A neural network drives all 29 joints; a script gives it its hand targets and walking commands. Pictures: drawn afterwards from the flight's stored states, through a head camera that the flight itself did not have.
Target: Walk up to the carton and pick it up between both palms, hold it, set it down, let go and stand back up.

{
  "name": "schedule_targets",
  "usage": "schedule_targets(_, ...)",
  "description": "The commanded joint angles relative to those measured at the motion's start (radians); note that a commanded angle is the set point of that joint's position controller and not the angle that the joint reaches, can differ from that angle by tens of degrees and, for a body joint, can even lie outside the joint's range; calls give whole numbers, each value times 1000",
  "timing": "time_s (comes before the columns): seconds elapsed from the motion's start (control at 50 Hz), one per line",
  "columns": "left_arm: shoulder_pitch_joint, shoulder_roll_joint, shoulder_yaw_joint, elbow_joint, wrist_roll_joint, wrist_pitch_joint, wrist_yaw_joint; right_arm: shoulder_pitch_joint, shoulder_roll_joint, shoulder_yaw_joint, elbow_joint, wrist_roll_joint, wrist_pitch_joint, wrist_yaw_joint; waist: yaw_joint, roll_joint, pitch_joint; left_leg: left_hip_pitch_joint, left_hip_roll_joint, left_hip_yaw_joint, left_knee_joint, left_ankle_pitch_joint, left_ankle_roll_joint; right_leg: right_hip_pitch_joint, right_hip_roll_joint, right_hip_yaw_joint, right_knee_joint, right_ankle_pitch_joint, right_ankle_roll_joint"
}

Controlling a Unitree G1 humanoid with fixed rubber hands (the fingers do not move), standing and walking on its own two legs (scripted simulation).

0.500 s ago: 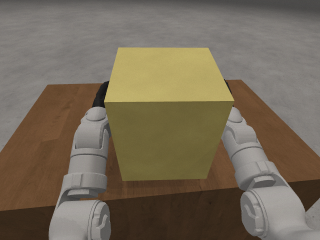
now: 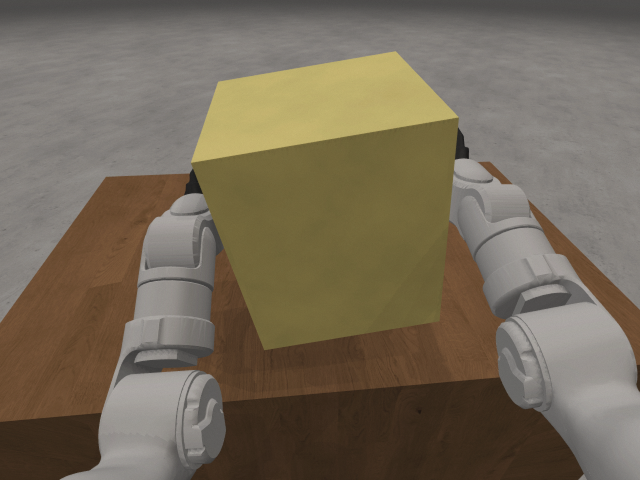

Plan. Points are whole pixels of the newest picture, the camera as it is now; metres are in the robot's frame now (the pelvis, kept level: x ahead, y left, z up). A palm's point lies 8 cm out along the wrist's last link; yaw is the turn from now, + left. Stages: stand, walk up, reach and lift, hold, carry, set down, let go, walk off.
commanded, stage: reach and lift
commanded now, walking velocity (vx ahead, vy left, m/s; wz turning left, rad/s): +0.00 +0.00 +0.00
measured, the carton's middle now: (329, 202) +0.38 -0.01 +0.24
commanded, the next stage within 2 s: hold in 0.84 s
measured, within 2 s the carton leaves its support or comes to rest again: neither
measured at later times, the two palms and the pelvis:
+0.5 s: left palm (175, 191) +0.39 +0.16 +0.25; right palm (434, 147) +0.41 -0.14 +0.29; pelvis +0.01 +0.00 +0.00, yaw +1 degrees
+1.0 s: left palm (176, 184) +0.37 +0.15 +0.27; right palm (448, 136) +0.39 -0.15 +0.31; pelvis +0.01 +0.00 +0.00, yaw +1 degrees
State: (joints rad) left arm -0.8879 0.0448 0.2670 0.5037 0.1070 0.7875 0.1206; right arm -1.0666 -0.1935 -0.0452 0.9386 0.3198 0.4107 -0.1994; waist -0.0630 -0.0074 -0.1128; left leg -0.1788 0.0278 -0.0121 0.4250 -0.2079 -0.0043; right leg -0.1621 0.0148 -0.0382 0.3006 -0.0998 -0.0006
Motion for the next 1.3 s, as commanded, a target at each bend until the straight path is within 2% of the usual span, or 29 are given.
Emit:
schedule_targets(0.0, -1112, -626, -437, -343, -171, -128, -123, -963, 889, 322, -486, 200, 24, 108, 2, 20, -614, 74, -81, -14, -49, 227, -5, 291, 47, 31, 28, 275, 54)
schedule_targets(0.04, -1112, -623, -467, -396, -179, -108, -121, -964, 856, 331, -532, 235, 49, 88, -1, 63, -649, 111, -89, -16, -7, 302, -22, 289, 54, 23, 47, 342, 52)
schedule_targets(0.1, -1144, -584, -427, -441, -191, -107, -130, -935, 880, 322, -569, 243, 83, 64, -16, 6, -651, 95, -100, -25, -5, 247, -14, 310, 48, 40, 45, 375, 74)
schedule_targets(0.14, -1115, -560, -393, -329, -177, -97, -133, -1008, 888, 337, -577, 244, 103, 61, 14, -16, -586, 51, -99, -24, -16, 178, 0, 280, 43, 40, 36, 310, 77)
schedule_targets(0.2, -1105, -590, -443, -410, -206, -79, -145, -1007, 888, 350, -676, 274, 123, 42, -5, -11, -670, 80, -99, -31, -6, 272, -13, 313, 54, 41, 57, 406, 77)
schedule_targets(0.24, -1098, -532, -371, -351, -167, -68, -150, -955, 866, 318, -558, 275, 159, 37, -3, 19, -535, 27, -97, -34, -30, 185, -11, 278, 40, 47, 41, 324, 75)
schedule_targets(0.32, -1120, -554, -397, -416, -191, -49, -144, -955, 836, 306, -601, 297, 182, 40, 4, 51, -589, 77, -86, -50, -3, 288, -34, 251, 55, 39, 51, 335, 63)
schedule_targets(0.38, -1159, -515, -346, -317, -171, -43, -159, -1015, 807, 251, -466, 270, 192, 54, 12, 23, -513, 42, -75, -54, -35, 191, -21, 194, 62, 38, 30, 151, 44)
schedule_targets(0.42, -1146, -574, -442, -441, -210, -39, -148, -999, 822, 312, -642, 322, 185, 46, -13, 55, -678, 99, -81, -56, 10, 362, -47, 276, 75, 35, 68, 365, 49)
schedule_targets(0.46, -1125, -564, -431, -436, -212, -37, -130, -1003, 790, 302, -644, 317, 194, 48, -21, 73, -703, 135, -76, -72, 24, 455, -68, 263, 87, 29, 70, 386, 41)
schedule_targets(0.5, -1086, -547, -415, -395, -184, -18, -135, -923, 729, 267, -539, 317, 216, 46, -41, 119, -561, 133, -66, -82, 16, 455, -86, 213, 88, 25, 50, 290, 33)
schedule_targets(0.56, -1164, -520, -362, -405, -162, -6, -145, -936, 743, 240, -455, 297, 228, 58, -25, 90, -505, 89, -56, -78, -22, 312, -68, 211, 79, 28, 40, 178, 33)
schedule_targets(0.64, -1137, -545, -385, -392, -176, 20, -150, -965, 683, 219, -461, 311, 233, 64, -34, 124, -522, 120, -44, -81, -2, 423, -84, 195, 80, 27, 47, 202, 24)
schedule_targets(0.66, -1163, -536, -359, -386, -165, 19, -147, -999, 712, 228, -468, 308, 230, 71, -12, 91, -537, 107, -45, -76, -13, 386, -79, 195, 84, 32, 37, 179, 30)
schedule_targets(0.68, -1155, -573, -403, -435, -190, 21, -139, -983, 726, 246, -498, 326, 225, 71, -25, 141, -578, 128, -47, -87, 11, 484, -96, 206, 94, 27, 58, 239, 21)
schedule_targets(0.7, -1135, -556, -383, -434, -173, 22, -142, -997, 733, 256, -536, 339, 222, 70, -4, 126, -607, 122, -55, -73, 18, 494, -96, 240, 85, 37, 62, 284, 26)
schedule_targets(0.78, -1149, -569, -415, -422, -198, 29, -140, -1028, 742, 266, -580, 338, 224, 60, -27, 128, -602, 119, -59, -81, 16, 470, -91, 239, 85, 40, 54, 265, 32)
schedule_targets(0.8, -1159, -563, -378, -394, -171, 33, -146, -1010, 716, 221, -501, 313, 230, 64, -19, 133, -546, 113, -52, -79, 3, 425, -91, 213, 84, 31, 49, 197, 27)
schedule_targets(0.84, -1207, -566, -405, -483, -194, 25, -144, -1009, 732, 241, -537, 345, 230, 65, -11, 143, -594, 108, -56, -69, 0, 441, -83, 250, 80, 37, 60, 246, 27)
schedule_targets(0.92, -1195, -518, -341, -362, -179, 30, -151, -1043, 788, 273, -508, 334, 251, 67, 15, 43, -535, 43, -69, -67, -8, 328, -59, 253, 74, 44, 50, 253, 43)
schedule_targets(0.94, -1222, -523, -333, -358, -182, 33, -152, -1041, 758, 229, -460, 326, 252, 67, 7, 85, -547, 35, -66, -58, -20, 307, -63, 222, 73, 41, 52, 216, 33)
schedule_targets(0.96, -1187, -561, -375, -355, -200, 36, -153, -1067, 778, 253, -546, 334, 245, 59, -4, 75, -595, 49, -63, -63, -11, 330, -69, 256, 73, 48, 57, 263, 36)
schedule_targets(1.02, -1209, -551, -354, -350, -198, 25, -154, -1085, 818, 269, -550, 342, 248, 58, 21, 64, -614, 47, -75, -58, -12, 299, -53, 260, 70, 53, 50, 263, 40)
schedule_targets(1.06, -1251, -514, -276, -222, -169, 21, -159, -1112, 799, 201, -424, 296, 263, 61, 34, 47, -493, -21, -74, -47, -47, 132, -35, 189, 55, 55, 25, 108, 41)
schedule_targets(1.08, -1262, -515, -284, -263, -181, 10, -158, -1130, 820, 216, -473, 313, 248, 62, 47, 32, -572, -22, -79, -46, -40, 159, -25, 213, 56, 52, 40, 134, 46)
schedule_targets(1.1, -1282, -541, -314, -286, -210, 6, -156, -1148, 842, 248, -525, 325, 251, 59, 34, 6, -650, 1, -73, -47, -28, 177, -25, 245, 56, 59, 47, 190, 51)
schedule_targets(1.12, -1290, -530, -315, -276, -209, 5, -154, -1127, 804, 215, -478, 325, 253, 59, 15, 46, -606, -2, -76, -55, -28, 173, -37, 231, 64, 57, 48, 175, 47)
schedule_targets(1.2, -1323, -484, -189, -82, -157, -8, -169, -1192, 818, 138, -315, 272, 259, 69, 55, -35, -444, -94, -71, -52, -68, -43, 3, 117, 38, 69, -3, -78, 52)
schedule_targets(1.28, -1357, -528, -251, -84, -214, -33, -163, -1189, 799, 130, -323, 283, 249, 80, 14, 40, -594, -45, -71, -58, -45, 44, -22, 128, 49, 56, 16, 23, 40)
